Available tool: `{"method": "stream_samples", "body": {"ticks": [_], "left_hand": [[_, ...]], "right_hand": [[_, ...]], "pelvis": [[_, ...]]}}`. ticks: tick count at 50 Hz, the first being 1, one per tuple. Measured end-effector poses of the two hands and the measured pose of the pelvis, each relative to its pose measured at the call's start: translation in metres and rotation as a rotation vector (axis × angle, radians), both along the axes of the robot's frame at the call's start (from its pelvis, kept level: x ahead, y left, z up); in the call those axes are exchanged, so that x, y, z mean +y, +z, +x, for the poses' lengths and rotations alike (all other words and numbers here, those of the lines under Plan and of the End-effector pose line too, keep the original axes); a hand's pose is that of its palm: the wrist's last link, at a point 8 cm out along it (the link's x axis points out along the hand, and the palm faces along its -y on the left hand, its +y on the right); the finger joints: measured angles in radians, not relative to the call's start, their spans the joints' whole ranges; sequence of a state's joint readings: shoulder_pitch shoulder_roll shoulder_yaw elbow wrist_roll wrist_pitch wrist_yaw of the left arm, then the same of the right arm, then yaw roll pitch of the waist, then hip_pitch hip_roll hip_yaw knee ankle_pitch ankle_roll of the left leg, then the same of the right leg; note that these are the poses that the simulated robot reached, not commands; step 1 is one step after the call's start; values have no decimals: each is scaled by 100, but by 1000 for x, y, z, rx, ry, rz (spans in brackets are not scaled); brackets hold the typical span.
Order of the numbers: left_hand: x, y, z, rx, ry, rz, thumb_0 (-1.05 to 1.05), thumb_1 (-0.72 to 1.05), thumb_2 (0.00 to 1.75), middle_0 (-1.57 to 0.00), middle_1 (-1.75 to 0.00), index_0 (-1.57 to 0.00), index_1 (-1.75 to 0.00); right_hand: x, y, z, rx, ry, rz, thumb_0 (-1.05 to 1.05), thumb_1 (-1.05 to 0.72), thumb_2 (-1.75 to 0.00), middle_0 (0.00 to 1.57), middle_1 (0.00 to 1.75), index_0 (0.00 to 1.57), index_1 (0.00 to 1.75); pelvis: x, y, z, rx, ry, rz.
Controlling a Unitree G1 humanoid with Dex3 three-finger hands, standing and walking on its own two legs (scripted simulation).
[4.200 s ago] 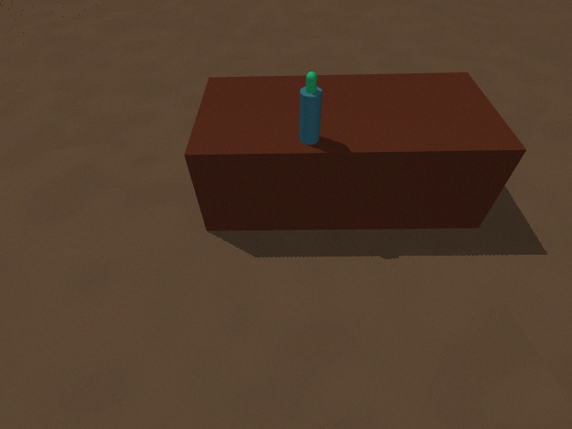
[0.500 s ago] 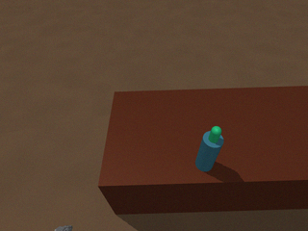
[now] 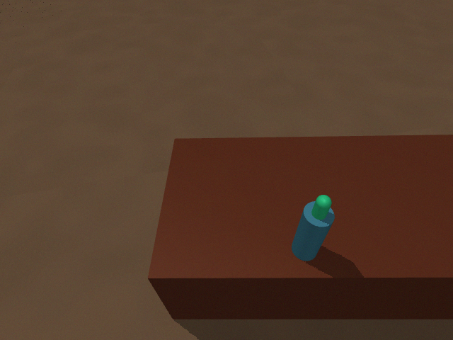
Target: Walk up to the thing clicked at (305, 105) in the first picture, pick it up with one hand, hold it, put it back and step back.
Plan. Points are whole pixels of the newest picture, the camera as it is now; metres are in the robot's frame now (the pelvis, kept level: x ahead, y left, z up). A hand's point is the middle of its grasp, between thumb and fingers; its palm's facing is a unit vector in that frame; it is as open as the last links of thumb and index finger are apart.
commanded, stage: walk up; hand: right
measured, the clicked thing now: (313, 226) +0.45 -0.20 -0.20
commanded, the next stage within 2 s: stand in 0.36 s
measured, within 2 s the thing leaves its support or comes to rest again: neither
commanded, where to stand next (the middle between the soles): +0.05 -0.01 m, yaw +0 degrees
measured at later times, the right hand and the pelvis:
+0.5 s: hand out of the picture +0.09 -0.25 -0.16, palm faces -0.03 +0.94 -0.34, open 7.4 cm; pelvis +0.01 +0.00 +0.00, yaw +0 degrees
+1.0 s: hand out of the picture +0.09 -0.25 -0.16, palm faces -0.04 +0.94 -0.33, open 7.4 cm; pelvis +0.01 +0.00 +0.00, yaw +1 degrees
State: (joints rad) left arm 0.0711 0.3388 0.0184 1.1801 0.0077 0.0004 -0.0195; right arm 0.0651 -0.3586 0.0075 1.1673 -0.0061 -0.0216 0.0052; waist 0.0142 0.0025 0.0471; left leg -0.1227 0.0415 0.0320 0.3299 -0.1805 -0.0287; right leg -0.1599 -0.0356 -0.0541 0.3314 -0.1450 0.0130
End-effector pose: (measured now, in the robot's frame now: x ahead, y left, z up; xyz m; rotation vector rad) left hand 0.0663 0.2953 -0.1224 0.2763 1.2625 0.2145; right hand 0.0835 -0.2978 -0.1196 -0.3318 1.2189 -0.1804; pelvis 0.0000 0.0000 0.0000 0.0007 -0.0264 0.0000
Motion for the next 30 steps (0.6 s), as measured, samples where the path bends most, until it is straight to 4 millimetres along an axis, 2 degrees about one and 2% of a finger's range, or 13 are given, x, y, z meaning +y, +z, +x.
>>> {"method": "stream_samples", "body": {"ticks": [14,30], "left_hand": [[1,1,9,-21,-2,-1,1,91,90,-20,-30,-20,-29],[4,5,18,-44,-32,18,1,91,90,-20,-30,-20,-29]], "right_hand": [[6,0,5,-9,-5,8,1,-91,-90,20,30,20,30],[5,0,1,2,-13,8,1,-91,-90,20,30,20,30]], "pelvis": [[3,1,4,0,1,0],[3,1,8,-4,5,1]]}}
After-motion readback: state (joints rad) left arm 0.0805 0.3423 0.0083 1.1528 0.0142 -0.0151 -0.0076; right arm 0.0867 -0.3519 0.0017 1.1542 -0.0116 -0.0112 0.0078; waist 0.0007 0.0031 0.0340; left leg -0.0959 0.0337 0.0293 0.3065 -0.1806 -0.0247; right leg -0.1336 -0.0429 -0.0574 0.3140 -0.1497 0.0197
